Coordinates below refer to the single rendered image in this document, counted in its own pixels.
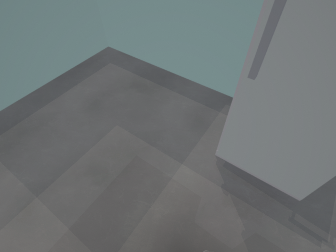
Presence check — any fridge door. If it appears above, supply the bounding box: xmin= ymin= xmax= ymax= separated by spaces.
xmin=217 ymin=0 xmax=336 ymax=200

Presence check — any handle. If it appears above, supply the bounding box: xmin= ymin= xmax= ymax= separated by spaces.
xmin=248 ymin=0 xmax=287 ymax=80

